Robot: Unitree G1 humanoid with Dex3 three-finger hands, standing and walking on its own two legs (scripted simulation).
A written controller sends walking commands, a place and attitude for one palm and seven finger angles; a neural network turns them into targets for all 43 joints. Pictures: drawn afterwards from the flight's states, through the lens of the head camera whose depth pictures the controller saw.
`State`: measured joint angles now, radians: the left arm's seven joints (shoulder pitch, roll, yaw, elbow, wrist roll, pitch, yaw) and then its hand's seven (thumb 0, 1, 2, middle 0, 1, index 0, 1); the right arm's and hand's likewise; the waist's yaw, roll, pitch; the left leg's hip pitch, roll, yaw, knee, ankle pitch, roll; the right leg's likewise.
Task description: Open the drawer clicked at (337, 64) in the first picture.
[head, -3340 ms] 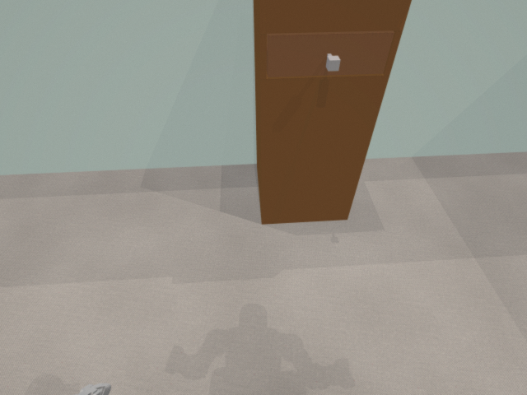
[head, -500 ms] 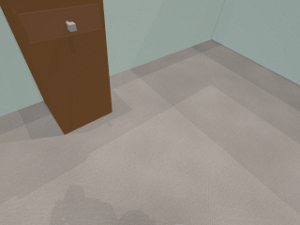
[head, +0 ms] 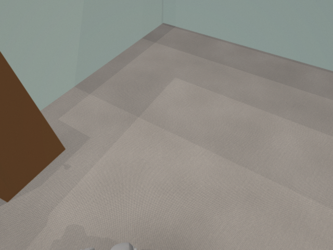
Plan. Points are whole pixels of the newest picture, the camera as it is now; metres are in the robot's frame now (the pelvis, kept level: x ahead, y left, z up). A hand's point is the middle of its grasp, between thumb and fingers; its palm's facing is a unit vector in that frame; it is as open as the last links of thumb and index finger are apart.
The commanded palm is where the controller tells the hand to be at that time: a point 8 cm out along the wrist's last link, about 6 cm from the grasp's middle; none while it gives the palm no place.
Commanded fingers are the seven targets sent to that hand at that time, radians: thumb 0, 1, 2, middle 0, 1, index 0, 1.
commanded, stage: walk to a spot facing it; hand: left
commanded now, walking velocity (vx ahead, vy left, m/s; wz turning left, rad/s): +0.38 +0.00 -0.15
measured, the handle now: out of the picture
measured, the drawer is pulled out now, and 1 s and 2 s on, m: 0.00 0.00 0.00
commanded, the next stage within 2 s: turn to face it in 0.72 s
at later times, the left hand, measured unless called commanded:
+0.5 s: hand (91, 211) +0.26 +0.24 -0.17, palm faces -0.07 -0.99 -0.13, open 7.4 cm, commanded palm none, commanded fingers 0.00 0.90 0.90 -0.20 -0.30 -0.20 -0.30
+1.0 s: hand (149, 126) +0.59 +0.08 -0.17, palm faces -0.32 -0.92 -0.21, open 7.3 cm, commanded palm none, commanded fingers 0.00 0.90 0.90 -0.20 -0.30 -0.20 -0.30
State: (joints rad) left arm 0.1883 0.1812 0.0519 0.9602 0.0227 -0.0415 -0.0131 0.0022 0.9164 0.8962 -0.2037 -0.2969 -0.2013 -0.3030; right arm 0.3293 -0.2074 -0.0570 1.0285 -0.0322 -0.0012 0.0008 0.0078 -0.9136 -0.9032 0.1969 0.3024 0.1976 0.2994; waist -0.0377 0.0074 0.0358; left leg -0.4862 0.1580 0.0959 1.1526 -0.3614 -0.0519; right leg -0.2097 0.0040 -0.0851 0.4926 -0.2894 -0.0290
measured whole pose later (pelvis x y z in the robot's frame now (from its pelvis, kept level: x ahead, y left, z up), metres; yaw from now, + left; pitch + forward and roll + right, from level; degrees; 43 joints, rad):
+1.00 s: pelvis +0.43 -0.05 -0.01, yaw -20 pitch -1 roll +0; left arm 0.14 0.16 0.05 1.00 0.02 -0.05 0.01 0.00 0.92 0.90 -0.20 -0.30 -0.20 -0.30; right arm 0.29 -0.15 -0.05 1.04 -0.02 -0.02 -0.03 0.00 -0.91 -0.90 0.20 0.30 0.20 0.30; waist -0.04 0.01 0.07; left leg -0.47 0.12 0.05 1.28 -0.38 -0.03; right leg -0.31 0.02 -0.18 0.55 -0.24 -0.10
